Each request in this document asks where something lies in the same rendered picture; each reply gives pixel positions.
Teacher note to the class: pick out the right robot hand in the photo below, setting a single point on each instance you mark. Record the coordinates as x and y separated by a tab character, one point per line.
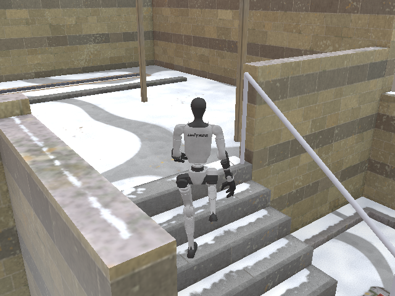
231	189

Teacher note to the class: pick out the robot right forearm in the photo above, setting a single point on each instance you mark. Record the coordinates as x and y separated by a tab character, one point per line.
227	168

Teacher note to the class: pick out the right robot foot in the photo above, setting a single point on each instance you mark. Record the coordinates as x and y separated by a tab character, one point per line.
213	217

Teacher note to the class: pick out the robot head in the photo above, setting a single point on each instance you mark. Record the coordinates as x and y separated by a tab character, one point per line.
198	107

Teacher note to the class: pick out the left robot hand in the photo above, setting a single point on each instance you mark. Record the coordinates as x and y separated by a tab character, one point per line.
182	157

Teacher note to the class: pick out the robot left upper arm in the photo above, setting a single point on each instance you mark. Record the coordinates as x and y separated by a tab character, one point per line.
178	131

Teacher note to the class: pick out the robot right upper arm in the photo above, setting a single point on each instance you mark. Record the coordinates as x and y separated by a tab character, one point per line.
220	142

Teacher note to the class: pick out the robot left forearm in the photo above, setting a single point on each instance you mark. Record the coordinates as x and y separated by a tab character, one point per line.
176	158

